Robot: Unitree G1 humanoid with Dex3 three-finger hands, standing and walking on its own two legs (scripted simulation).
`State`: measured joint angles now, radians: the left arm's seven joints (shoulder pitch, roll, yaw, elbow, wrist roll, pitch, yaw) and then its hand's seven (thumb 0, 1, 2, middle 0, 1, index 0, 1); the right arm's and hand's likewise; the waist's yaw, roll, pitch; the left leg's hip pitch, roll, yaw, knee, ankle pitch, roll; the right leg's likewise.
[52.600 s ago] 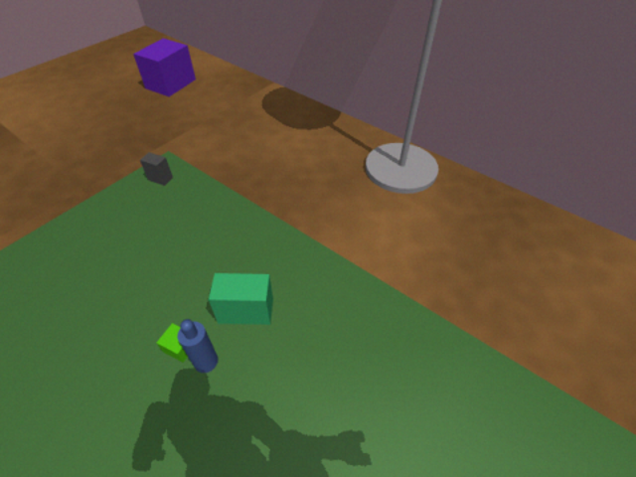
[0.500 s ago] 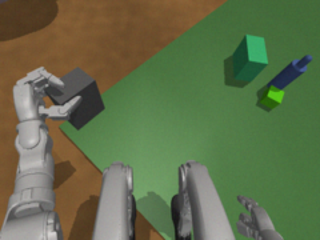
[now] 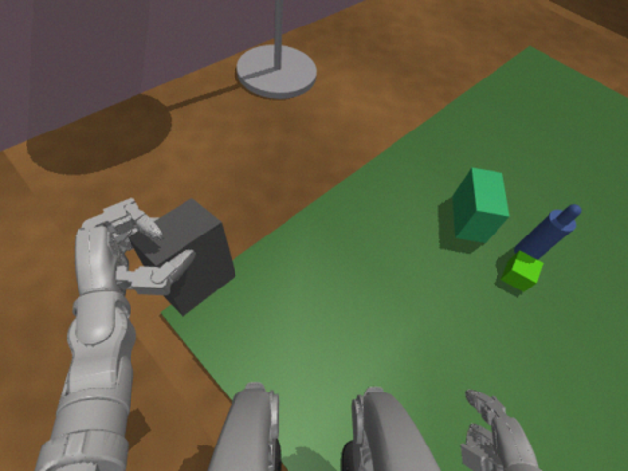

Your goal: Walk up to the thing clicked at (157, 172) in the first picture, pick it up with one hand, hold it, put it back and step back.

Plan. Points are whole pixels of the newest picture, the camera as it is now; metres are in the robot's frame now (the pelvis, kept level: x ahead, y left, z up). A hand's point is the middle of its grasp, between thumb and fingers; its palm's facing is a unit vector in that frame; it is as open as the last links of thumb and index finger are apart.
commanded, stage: lift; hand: left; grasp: from above
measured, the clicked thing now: (187, 258) +0.39 +0.19 -0.02
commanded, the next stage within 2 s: hold in 1.16 s
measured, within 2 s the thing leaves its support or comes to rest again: neither
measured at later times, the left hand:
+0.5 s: hand (130, 222) +0.36 +0.22 +0.11, palm faces +0.22 -0.98 +0.01, open 6.8 cm
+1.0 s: hand (133, 213) +0.36 +0.21 +0.13, palm faces +0.19 -0.98 +0.02, open 7.3 cm
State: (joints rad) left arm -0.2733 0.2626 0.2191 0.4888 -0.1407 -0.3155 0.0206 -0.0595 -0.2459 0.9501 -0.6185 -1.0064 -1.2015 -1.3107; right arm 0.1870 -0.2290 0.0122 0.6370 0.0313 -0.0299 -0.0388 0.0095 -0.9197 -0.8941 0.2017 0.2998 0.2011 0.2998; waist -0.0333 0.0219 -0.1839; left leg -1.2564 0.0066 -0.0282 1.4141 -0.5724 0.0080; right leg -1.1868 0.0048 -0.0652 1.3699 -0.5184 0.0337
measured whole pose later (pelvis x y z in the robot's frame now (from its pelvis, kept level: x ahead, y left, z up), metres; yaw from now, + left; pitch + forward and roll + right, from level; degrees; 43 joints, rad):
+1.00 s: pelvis +0.02 +0.01 +0.08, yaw +1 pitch +9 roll -5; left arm -0.16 0.21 0.14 0.43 -0.15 -0.32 0.00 -0.04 -0.29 0.95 -0.68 -0.99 -1.13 -1.23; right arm 0.24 -0.21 0.01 0.63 0.01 -0.03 -0.02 0.01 -0.91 -0.89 0.20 0.30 0.20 0.30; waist 0.00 0.01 -0.10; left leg -0.78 0.00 -0.01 1.03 -0.47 0.01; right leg -0.72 0.00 -0.04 0.98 -0.41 0.04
